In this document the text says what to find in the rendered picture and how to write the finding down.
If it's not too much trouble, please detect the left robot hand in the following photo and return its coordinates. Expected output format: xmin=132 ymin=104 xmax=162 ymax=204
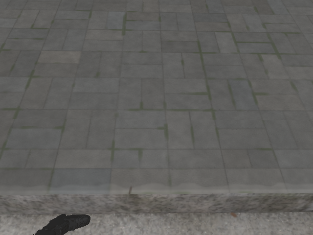
xmin=33 ymin=213 xmax=91 ymax=235

